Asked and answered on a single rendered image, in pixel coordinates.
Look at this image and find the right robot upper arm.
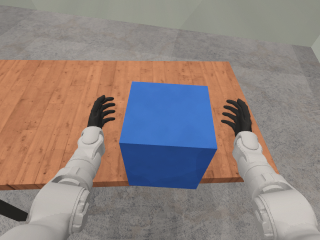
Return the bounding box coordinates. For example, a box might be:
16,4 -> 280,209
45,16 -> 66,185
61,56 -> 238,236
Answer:
252,189 -> 320,240

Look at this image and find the table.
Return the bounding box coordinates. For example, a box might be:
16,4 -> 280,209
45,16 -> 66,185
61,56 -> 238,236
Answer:
0,60 -> 279,222

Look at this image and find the robot right hand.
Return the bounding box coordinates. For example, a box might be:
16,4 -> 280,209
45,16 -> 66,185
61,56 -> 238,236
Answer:
221,98 -> 252,137

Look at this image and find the robot left hand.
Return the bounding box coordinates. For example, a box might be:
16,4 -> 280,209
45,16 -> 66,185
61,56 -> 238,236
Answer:
87,95 -> 116,129

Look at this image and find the robot right forearm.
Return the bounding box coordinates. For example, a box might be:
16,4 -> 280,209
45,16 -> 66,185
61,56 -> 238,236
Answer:
232,131 -> 319,230

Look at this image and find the carton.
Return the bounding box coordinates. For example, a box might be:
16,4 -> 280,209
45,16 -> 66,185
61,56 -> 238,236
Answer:
119,81 -> 218,190

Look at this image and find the robot left forearm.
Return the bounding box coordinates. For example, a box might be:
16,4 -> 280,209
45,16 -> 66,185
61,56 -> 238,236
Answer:
29,126 -> 106,222

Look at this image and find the left robot upper arm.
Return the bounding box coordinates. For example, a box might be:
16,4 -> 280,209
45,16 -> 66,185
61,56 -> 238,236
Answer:
0,182 -> 91,240

